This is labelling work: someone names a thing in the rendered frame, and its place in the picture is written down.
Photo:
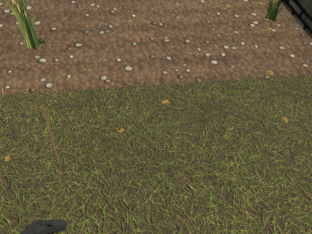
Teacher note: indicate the left robot hand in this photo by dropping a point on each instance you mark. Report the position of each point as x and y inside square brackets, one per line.
[50, 226]

